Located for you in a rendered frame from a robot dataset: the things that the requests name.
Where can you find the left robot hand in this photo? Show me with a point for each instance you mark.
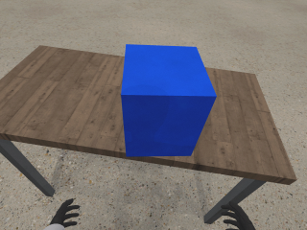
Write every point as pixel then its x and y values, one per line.
pixel 61 215

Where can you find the right robot hand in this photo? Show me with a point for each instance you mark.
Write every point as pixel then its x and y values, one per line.
pixel 242 221

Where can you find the table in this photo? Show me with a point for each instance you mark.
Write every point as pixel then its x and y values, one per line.
pixel 71 100

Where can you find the carton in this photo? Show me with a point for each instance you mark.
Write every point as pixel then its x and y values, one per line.
pixel 166 98

